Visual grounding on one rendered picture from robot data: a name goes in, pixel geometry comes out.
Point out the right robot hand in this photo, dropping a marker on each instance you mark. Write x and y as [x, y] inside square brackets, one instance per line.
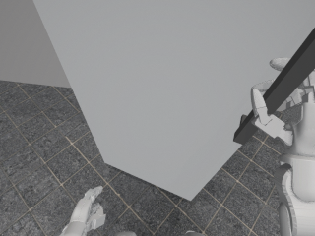
[299, 113]

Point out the left robot hand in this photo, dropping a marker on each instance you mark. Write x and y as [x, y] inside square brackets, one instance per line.
[84, 210]

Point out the handle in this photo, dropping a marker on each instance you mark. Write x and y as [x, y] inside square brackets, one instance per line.
[298, 68]

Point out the fridge door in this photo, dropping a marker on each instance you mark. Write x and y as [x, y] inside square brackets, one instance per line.
[163, 84]

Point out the robot right forearm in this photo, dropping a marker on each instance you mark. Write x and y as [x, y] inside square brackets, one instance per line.
[295, 182]

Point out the robot left forearm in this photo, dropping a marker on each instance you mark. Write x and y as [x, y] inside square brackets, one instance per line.
[75, 228]

